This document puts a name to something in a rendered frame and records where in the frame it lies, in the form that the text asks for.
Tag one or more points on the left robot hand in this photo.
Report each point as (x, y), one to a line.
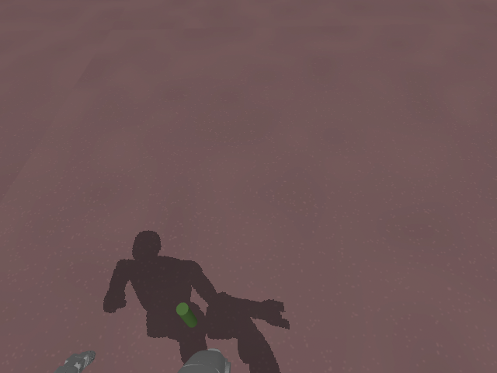
(76, 363)

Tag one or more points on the can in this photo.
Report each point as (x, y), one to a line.
(186, 314)

